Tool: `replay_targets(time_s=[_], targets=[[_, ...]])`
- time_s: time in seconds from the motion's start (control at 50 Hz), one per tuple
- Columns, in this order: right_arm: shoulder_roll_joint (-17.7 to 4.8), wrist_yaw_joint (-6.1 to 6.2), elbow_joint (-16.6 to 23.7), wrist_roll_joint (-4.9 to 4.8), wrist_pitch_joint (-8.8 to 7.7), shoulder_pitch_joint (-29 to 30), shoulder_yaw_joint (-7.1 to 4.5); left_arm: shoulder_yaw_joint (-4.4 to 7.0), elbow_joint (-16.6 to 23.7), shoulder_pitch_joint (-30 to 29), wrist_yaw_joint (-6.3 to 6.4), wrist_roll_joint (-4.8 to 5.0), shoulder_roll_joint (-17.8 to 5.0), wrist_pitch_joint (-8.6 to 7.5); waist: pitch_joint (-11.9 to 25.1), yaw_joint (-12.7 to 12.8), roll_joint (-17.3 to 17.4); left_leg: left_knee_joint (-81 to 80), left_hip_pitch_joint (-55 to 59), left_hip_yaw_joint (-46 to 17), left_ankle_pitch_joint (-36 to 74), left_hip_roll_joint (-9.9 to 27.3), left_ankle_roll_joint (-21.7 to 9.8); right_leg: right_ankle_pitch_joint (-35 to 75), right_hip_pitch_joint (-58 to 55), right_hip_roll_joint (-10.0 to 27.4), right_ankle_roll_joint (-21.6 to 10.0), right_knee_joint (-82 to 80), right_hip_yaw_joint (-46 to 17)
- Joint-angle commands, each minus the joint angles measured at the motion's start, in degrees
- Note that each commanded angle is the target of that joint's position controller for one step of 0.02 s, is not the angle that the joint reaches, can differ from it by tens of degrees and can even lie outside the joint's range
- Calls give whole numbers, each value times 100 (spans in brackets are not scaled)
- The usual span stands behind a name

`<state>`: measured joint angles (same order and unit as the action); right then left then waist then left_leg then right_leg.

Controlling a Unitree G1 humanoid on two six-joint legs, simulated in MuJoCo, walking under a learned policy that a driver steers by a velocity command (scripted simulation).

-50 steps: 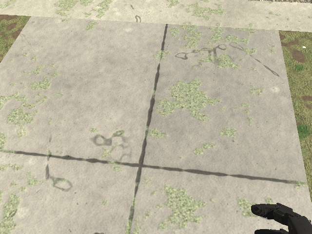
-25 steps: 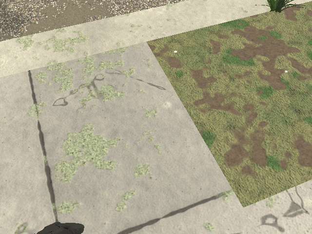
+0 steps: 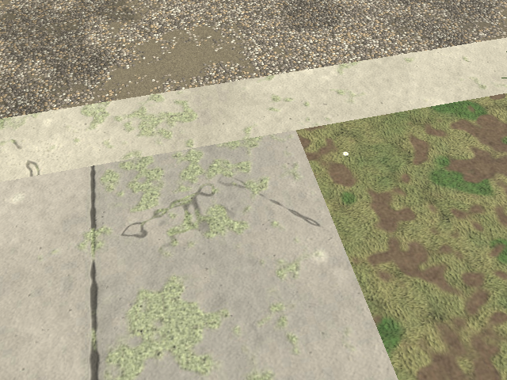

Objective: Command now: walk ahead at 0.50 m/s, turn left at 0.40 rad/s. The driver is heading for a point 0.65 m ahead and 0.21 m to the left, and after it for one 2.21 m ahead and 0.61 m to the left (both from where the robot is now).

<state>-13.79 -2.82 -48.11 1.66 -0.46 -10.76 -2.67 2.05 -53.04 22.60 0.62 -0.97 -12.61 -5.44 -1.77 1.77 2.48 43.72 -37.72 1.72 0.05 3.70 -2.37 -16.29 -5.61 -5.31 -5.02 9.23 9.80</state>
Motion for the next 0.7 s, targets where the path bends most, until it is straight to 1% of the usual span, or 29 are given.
replay_targets(time_s=[0.02, 0.06, 0.08, 0.1, 0.12, 0.14, 0.16, 0.18, 0.2, 0.22, 0.24, 0.26, 0.28, 0.3, 0.34, 0.36, 0.4, 0.44, 0.5, 0.54, 0.56, 0.58, 0.6, 0.62, 0.64, 0.66, 0.68, 0.7], targets=[[-145, -49, 640, 16, -115, 834, 46, 101, 68, 312, 94, -17, -696, -36, -478, 142, -548, -615, -57, 476, -115, -179, -193, 4286, -11, 1745, -98, 132, -107], [-229, -28, 637, 17, -104, 618, 18, 119, 29, 259, 149, -37, -865, -1, -224, -24, -714, -775, 463, 742, -645, -510, -426, 6023, -288, 1813, -6, 788, 65], [-297, -1, 581, 25, -95, 348, -13, 139, 20, 204, 183, -49, -967, 28, -38, -167, -829, -775, 776, 839, -970, -694, -563, 6823, -396, 1856, 19, 1271, 128], [-412, 26, 466, 37, -104, -132, -68, 166, 41, 105, 201, -75, -1071, 76, 235, -398, -893, -839, 1290, 839, -1258, -850, -716, 7180, -352, 1905, 10, 2024, 176], [-588, 56, 282, 63, -140, -783, -159, 186, 91, 22, 195, -86, -1141, 118, 602, -692, -858, -1113, 2102, 688, -1375, -957, -889, 6755, -54, 1906, -29, 3049, 182], [-885, 116, 70, 138, -175, -1606, -296, 188, 231, -225, 161, -36, -1162, 117, 1004, -1184, -522, -1634, 3410, 25, -1332, -600, -1193, 5256, 932, 1706, 31, 4600, 273], [-1594, 201, 91, 143, -141, -1686, -502, 61, 569, 47, 38, 44, -522, 60, 1462, -819, 832, -1693, 5223, -2667, -1012, 1143, -2036, 263, 3366, 683, 311, 6851, 238], [-1616, 169, 125, -105, -95, -1568, -519, 116, 770, -398, -12, -9, -794, -3, 1784, -874, 449, -2477, 5545, -4507, -811, 1571, -2493, -1240, 4482, 158, 337, 7790, -1060], [-1437, 206, 132, -154, -75, -1231, -480, 82, 926, -772, -51, -12, -767, -80, 926, -741, 20, -2664, 4897, -3594, -805, 1470, -2265, -651, 4941, 624, 298, 7506, -1393], [-1087, 219, 141, -150, -73, -986, -391, 69, 947, -786, -64, 15, -785, -133, 411, -521, -352, -2834, 4112, -3055, -496, 1285, -1988, -298, 4750, 831, 316, 6962, -1301], [-870, 234, 166, -131, -95, -746, -327, 82, 899, -742, -57, -20, -770, -95, 61, -272, -571, -2937, 3473, -2562, -9, 977, -1722, -217, 4453, 982, 372, 6480, -1270], [-744, 259, 181, -158, -132, -607, -277, 69, 915, -649, -60, -118, -733, 23, -4, -92, -509, -3025, 3028, -2184, 369, 712, -1599, -211, 4104, 1058, 484, 6168, -1264], [-742, 256, 203, -166, -186, -571, -257, 54, 897, -536, -83, -178, -667, 145, 64, -6, -389, -3077, 2815, -1927, 587, 543, -1534, -201, 3865, 1094, 567, 5928, -1233], [-813, 244, 189, -175, -250, -641, -270, 45, 930, -532, -103, -207, -619, 235, 107, 19, -310, -3087, 2705, -1789, 908, 431, -1528, -172, 3799, 1082, 640, 5740, -1145], [-992, 235, 163, -172, -306, -791, -314, 26, 1067, -776, -130, -198, -567, 320, 88, -6, -182, -3155, 2573, -1604, 1076, 250, -1463, 141, 3886, 1091, 764, 5241, -1014], [-1026, 237, 157, -171, -308, -887, -324, 20, 1171, -1029, -140, -192, -564, 331, 33, -78, -114, -3190, 2576, -1585, 1023, 188, -1400, 372, 4008, 1103, 815, 4946, -972], [-1016, 237, 144, -178, -287, -1099, -328, 7, 1357, -1554, -151, -172, -568, 337, -40, -276, 15, -3162, 2731, -1602, 922, 80, -1238, 850, 4214, 1073, 873, 4284, -939], [-1043, 243, 138, -176, -264, -1316, -345, -20, 1496, -1965, -168, -143, -556, 326, -4, -478, 122, -3046, 3014, -1675, 911, 43, -1120, 1238, 4287, 980, 876, 3717, -949], [-1097, 275, 150, -129, -238, -1574, -362, -53, 1688, -2465, -191, -101, -589, 275, 26, -697, 160, -2796, 3483, -1895, 1150, 137, -1087, 1415, 4346, 814, 827, 3093, -972], [-1156, 305, 200, -84, -231, -1596, -376, -60, 1798, -2634, -191, -75, -654, 220, 30, -727, 194, -2574, 3674, -2087, 1354, 251, -1041, 1316, 4182, 703, 744, 2731, -1027], [-1198, 328, 250, -70, -236, -1509, -387, -47, 1811, -2552, -186, -66, -720, 194, 45, -643, 227, -2462, 3678, -2204, 1391, 307, -963, 1216, 3920, 667, 682, 2515, -1098], [-1249, 344, 318, -60, -243, -1325, -398, -21, 1763, -2302, -172, -56, -809, 168, 79, -477, 263, -2326, 3549, -2278, 1447, 332, -850, 1045, 3455, 607, 605, 2280, -1135], [-1309, 340, 388, -50, -259, -1117, -410, 26, 1645, -1875, -139, -44, -926, 141, 199, -258, 292, -2031, 3342, -2308, 1774, 294, -731, 800, 2766, 483, 513, 2123, -1108], [-1335, 305, 421, -72, -287, -978, -409, 91, 1441, -1187, -82, -51, -1053, 92, 500, 88, 134, -1310, 3159, -2205, 2051, 71, -602, 789, 1845, 371, 403, 1815, -1031], [-1133, 246, 465, -133, -336, -971, -349, 182, 1307, -413, -1, -140, -1325, 16, 1053, 446, -292, -53, 2641, -1869, 1477, -330, -448, 519, 618, 939, 187, 1593, -1534], [-554, 243, 669, -268, -370, -1237, -197, 280, 1354, 264, 95, -285, -1789, 20, 1887, 527, -1177, 1641, 1505, -1206, -1082, -870, -289, -599, -777, 2551, -154, 1320, -3371], [-674, 240, 830, -214, -326, -1640, -194, 360, 1323, -48, 71, -203, -1987, 128, 2111, 66, -2248, 2531, 327, -832, -3241, -1198, -250, -1010, -944, 3191, -688, 580, -5678], [-976, 281, 578, -65, -212, -1478, -231, 254, 1451, -528, 42, -159, -1362, 184, 1165, -45, -1019, 2948, -11, -901, -2745, -657, -265, -1680, -150, 2986, -646, 592, -5017]])
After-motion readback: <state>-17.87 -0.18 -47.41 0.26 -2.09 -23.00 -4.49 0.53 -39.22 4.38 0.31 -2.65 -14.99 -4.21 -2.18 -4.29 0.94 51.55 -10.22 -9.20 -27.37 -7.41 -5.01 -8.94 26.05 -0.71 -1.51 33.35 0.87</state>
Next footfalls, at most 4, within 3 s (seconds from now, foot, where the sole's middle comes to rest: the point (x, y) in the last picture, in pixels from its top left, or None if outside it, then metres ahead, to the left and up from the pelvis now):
0.14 left None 0.23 0.08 -0.77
0.64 right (286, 349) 0.56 -0.01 -0.77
1.12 left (179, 322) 0.64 0.28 -0.77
1.58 right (257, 316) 0.66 0.07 -0.77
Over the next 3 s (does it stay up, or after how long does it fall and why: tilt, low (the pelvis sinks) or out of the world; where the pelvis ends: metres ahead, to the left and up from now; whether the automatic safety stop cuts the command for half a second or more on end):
stays up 0.59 0.13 0.01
